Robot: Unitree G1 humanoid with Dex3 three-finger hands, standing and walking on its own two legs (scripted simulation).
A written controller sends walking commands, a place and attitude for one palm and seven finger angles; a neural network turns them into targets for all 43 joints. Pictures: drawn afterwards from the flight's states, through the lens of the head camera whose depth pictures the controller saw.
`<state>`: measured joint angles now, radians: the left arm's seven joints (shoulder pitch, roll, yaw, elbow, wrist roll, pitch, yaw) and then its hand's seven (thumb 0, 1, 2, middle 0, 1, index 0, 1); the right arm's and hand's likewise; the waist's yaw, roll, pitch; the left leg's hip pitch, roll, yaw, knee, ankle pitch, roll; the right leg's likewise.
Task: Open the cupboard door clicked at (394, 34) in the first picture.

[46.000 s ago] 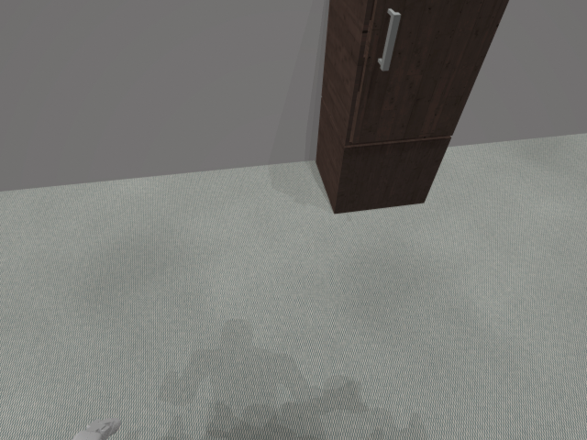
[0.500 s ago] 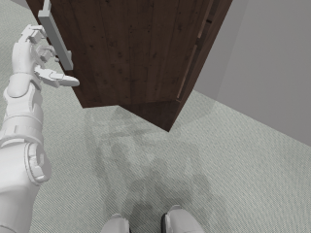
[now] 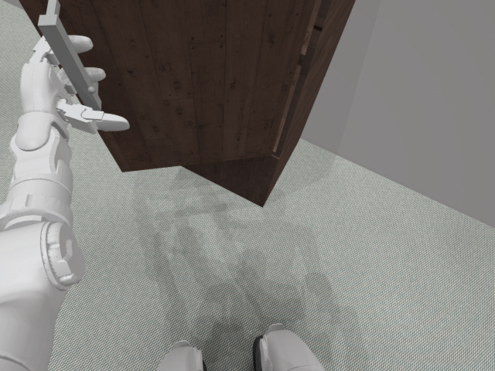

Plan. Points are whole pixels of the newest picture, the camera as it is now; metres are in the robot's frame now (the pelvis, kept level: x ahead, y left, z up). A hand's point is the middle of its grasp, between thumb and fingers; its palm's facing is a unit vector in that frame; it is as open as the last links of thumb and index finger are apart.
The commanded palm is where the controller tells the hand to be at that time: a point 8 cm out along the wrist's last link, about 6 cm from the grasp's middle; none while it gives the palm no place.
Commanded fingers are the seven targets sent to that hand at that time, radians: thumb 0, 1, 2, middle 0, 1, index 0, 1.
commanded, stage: slide the fingers in behind the handle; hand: left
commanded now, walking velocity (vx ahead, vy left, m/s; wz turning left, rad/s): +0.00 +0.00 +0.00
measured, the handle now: (76, 60) +0.59 +0.21 +0.10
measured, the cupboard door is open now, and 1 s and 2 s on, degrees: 38 38 56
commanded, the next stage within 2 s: close the thumb around the handle in 0.30 s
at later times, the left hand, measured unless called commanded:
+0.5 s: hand (92, 92) +0.53 +0.18 +0.09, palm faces +0.05 -1.00 -0.02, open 13.8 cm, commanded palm +0.51 +0.22 +0.09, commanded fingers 0.00 -0.16 0.44 -0.32 -1.24 -0.32 -1.24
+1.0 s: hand (93, 90) +0.54 +0.18 +0.09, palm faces +0.05 -1.00 +0.00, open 5.9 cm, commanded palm +0.51 +0.22 +0.09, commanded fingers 0.00 0.90 0.90 -0.40 -1.35 -0.40 -1.35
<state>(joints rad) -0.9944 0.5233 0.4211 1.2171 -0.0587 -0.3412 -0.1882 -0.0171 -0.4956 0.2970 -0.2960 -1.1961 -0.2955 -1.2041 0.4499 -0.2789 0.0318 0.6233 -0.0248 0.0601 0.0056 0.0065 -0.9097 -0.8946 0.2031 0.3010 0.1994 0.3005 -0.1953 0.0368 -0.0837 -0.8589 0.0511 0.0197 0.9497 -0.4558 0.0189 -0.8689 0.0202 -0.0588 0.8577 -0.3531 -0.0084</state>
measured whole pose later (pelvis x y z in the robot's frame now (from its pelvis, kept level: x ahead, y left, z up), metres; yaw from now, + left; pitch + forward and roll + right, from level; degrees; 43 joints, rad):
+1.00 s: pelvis +0.01 +0.01 +0.00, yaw +0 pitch +21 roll -3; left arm -1.00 0.50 0.41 1.24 -0.05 -0.34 -0.16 0.00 0.68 0.80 -0.38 -1.32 -0.38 -1.33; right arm 0.44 -0.27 0.03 0.63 -0.03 0.07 0.01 0.01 -0.91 -0.89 0.20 0.30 0.20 0.30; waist -0.19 0.04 -0.09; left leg -0.86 0.04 0.02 0.96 -0.47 0.03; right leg -0.87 0.01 -0.06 0.86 -0.37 0.00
